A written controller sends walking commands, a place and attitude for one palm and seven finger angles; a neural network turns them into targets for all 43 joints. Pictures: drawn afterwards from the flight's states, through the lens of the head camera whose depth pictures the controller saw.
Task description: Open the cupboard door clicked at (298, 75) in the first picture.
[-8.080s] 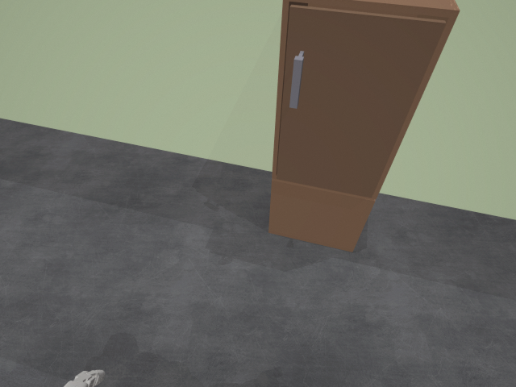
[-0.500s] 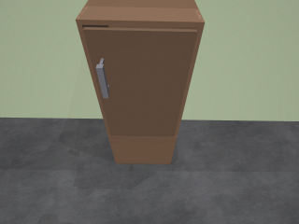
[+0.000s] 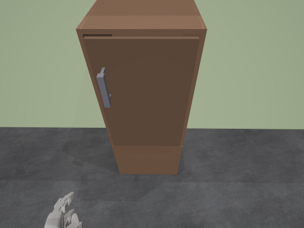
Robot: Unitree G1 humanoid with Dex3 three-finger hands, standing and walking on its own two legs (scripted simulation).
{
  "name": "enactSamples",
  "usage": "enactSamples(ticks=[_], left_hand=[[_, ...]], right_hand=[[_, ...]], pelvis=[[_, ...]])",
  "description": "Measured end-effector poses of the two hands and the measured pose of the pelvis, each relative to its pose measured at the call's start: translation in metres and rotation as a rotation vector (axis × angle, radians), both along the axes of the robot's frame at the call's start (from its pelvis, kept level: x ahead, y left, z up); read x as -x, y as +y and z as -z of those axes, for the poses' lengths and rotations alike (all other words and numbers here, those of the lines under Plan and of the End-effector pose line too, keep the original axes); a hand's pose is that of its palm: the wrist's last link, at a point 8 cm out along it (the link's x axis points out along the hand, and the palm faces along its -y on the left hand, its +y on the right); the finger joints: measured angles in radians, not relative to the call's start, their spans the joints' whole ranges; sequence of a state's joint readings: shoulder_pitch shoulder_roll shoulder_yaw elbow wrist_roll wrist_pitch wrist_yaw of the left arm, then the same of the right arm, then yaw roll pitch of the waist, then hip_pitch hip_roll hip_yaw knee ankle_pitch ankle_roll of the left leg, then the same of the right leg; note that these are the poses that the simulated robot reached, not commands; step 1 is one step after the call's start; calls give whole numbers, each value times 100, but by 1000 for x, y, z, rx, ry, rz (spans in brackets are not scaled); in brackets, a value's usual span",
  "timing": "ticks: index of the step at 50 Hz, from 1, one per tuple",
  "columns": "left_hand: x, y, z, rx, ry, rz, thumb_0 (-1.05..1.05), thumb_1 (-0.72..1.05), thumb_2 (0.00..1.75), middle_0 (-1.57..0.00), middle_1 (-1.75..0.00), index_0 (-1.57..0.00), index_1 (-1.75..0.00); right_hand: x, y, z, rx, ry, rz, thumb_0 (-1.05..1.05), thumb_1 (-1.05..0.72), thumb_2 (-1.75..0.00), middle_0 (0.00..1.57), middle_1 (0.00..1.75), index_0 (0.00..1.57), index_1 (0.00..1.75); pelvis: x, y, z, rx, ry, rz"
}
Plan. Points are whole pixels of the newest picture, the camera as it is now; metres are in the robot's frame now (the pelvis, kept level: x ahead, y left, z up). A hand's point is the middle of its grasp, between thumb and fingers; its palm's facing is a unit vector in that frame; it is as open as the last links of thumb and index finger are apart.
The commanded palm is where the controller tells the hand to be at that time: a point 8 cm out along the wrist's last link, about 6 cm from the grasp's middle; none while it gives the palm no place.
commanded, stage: raise the hand with hooked fingers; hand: left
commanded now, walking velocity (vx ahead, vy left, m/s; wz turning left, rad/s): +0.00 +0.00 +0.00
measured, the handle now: (105, 87) +0.56 +0.20 +0.06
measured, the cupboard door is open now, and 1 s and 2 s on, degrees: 0 0 0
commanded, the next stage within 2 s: move the hooked fingers beside the handle in 1.96 s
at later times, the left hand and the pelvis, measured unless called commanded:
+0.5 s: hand (79, 212) +0.16 +0.19 +0.00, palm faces +0.04 -1.00 -0.09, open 9.9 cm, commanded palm +0.14 +0.25 -0.01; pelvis -0.05 -0.03 -0.08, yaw +2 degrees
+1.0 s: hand (63, 186) +0.21 +0.24 +0.02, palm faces +0.03 -1.00 -0.05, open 12.8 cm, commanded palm +0.19 +0.29 +0.04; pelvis -0.04 +0.00 -0.04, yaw +0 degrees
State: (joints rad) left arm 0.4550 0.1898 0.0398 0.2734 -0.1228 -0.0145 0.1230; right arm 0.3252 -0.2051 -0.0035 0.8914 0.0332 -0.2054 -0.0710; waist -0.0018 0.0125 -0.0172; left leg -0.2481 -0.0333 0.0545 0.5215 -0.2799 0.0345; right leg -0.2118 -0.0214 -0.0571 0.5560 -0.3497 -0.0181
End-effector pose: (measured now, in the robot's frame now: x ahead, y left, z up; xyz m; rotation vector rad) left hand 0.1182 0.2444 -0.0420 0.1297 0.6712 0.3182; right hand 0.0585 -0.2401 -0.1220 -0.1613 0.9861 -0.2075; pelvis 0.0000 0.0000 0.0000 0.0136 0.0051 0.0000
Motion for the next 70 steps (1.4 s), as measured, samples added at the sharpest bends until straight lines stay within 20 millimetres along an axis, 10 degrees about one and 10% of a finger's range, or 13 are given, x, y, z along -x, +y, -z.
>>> enactSamples(ticks=[4, 7, 16, 21, 27, 38, 47, 58, 70], left_hand=[[-62, -12, -61, -8, -434, 114, 2, 85, 86, -20, -36, -20, -36], [-72, -28, -65, 68, -641, 233, 1, 78, 84, -20, -40, -20, -40], [8, -12, 14, 130, -495, 187, 1, 57, 75, -23, -52, -23, -52], [13, 6, -24, -11, -700, 159, 2, 45, 70, -23, -60, -23, -60], [-42, -10, -42, 60, -710, 404, 1, 31, 64, -24, -69, -24, -69], [-53, 28, -64, 25, -641, 208, 1, 5, 53, -26, -85, -26, -85], [-65, 37, -56, 82, -620, 316, 0, -16, 44, -27, -99, -27, -99], [-88, 73, -95, 50, -688, 254, 0, -40, 34, -29, -114, -29, -114], [-107, 97, -111, 58, -687, 242, -1, -49, 30, -30, -120, -30, -120]], right_hand=[[-47, -12, -12, 23, -222, -44, 2, -91, -90, 20, 30, 20, 30], [-77, -22, -23, 46, -343, -79, 1, -91, -90, 20, 30, 20, 30], [-126, -37, -31, 129, -486, -205, 1, -90, -90, 20, 30, 20, 30], [-117, -22, -5, 101, -442, -240, 1, -90, -90, 20, 30, 20, 30], [-72, -5, 26, 15, -329, -188, 1, -90, -90, 20, 30, 20, 30], [-6, -20, 14, 46, -189, -48, 2, -90, -90, 20, 30, 20, 30], [-30, -22, -5, 120, -242, -82, 2, -90, -90, 20, 30, 20, 30], [-78, 18, -33, 64, -375, -159, 1, -90, -90, 20, 30, 20, 30], [-71, 26, -31, 65, -300, -179, 1, -90, -90, 21, 30, 20, 30]], pelvis=[[10, -3, 11, 3, 62, -10], [19, -11, 26, -6, 124, 9], [37, -30, 68, 15, 185, -10], [45, -33, 78, 50, 188, -34], [55, -31, 76, 59, 182, -31], [43, -15, 49, 31, 163, 8], [42, 0, 44, 48, 148, -4], [32, 11, 31, 54, 109, -11], [30, 13, 23, 54, 86, -14]])
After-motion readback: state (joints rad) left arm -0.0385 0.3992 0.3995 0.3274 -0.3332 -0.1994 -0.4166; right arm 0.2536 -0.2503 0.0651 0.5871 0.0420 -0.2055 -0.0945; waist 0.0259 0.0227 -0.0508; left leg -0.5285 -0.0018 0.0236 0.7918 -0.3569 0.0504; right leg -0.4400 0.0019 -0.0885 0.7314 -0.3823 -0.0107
